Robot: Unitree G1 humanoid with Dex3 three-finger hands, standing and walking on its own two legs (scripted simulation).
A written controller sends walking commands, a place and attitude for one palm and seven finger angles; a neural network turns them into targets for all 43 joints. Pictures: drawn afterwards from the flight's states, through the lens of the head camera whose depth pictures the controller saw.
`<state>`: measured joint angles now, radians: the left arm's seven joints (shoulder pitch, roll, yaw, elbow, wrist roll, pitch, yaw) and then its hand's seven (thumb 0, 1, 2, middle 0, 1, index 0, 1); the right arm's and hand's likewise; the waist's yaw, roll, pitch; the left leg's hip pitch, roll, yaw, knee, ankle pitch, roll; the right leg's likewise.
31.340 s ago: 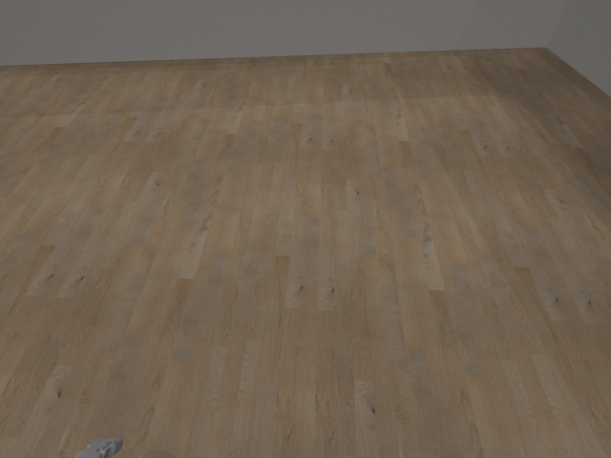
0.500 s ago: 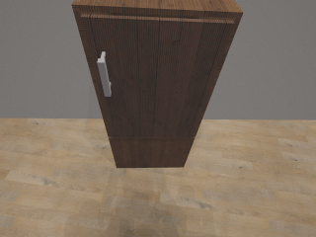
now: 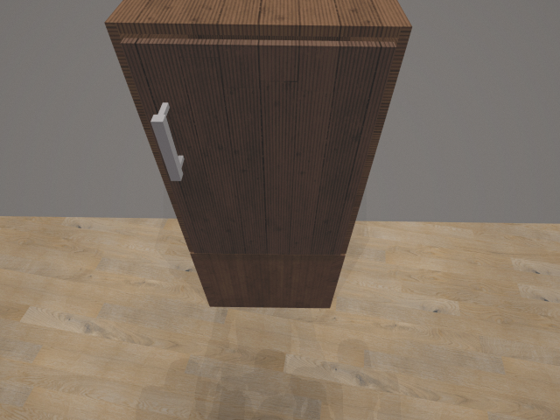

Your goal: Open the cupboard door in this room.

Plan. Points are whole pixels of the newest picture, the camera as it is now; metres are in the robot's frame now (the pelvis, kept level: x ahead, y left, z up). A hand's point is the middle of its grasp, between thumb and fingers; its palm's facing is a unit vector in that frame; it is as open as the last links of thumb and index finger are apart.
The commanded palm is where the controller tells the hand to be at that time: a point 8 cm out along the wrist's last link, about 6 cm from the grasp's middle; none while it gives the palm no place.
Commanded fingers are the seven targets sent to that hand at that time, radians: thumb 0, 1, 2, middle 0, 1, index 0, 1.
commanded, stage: come to a stop and stand still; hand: left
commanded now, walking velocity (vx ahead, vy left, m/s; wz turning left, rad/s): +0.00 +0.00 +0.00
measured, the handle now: (170, 143) +0.55 +0.24 +0.07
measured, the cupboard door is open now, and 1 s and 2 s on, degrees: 0 0 0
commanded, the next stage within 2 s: look again from close up in 1.02 s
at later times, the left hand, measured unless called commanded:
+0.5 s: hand out of the picture +0.02 +0.19 -0.18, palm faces +0.04 -0.98 -0.19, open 7.4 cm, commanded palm none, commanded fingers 0.00 0.90 0.90 -0.20 -0.30 -0.20 -0.30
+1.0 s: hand out of the picture +0.01 +0.23 -0.17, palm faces +0.01 -0.98 -0.21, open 7.4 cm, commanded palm none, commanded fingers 0.00 0.90 0.90 -0.20 -0.30 -0.20 -0.30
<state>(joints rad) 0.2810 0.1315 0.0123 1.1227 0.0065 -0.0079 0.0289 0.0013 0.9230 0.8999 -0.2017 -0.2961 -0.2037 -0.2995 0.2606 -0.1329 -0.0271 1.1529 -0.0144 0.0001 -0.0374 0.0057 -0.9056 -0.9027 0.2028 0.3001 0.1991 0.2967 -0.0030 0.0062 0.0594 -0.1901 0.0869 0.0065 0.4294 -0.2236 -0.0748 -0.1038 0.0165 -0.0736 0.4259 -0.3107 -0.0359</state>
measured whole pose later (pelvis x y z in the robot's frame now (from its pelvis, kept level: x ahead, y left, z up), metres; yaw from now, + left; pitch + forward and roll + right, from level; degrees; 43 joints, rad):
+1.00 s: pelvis +0.00 +0.04 +0.00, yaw +0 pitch -2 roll +0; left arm 0.23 0.21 0.01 1.11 0.01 -0.01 0.02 0.00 0.90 0.90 -0.20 -0.30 -0.20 -0.30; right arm 0.21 -0.19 -0.02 1.14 -0.01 -0.02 -0.03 0.01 -0.90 -0.90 0.21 0.30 0.20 0.30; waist 0.01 -0.02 0.08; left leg -0.14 0.02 0.04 0.39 -0.21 -0.01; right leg -0.05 -0.05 -0.05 0.36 -0.27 0.03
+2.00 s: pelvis -0.05 +0.02 -0.06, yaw -1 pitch +10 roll +0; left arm 0.33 0.21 0.26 0.25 -0.27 -0.60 -0.32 0.00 0.74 0.83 -0.21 -0.40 -0.21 -0.40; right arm 0.17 -0.24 -0.09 0.65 0.01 -0.28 -0.03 0.01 -0.90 -0.90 0.20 0.30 0.20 0.30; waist 0.00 -0.01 -0.11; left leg -0.73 0.06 0.01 0.94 -0.39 -0.04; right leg -0.66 -0.03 -0.05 0.98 -0.49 0.00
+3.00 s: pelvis -0.04 +0.05 -0.04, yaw +0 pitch +5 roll -2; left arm 0.11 0.36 0.37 0.17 -0.34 -0.18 -0.39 -0.01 -0.41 0.34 -0.30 -1.14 -0.30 -1.14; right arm 0.25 -0.25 0.05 0.57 0.05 -0.24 -0.10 0.02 -0.90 -0.90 0.21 0.30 0.20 0.30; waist 0.02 0.03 -0.07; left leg -0.57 0.05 -0.01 0.83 -0.35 0.00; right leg -0.45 -0.03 -0.07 0.77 -0.41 0.02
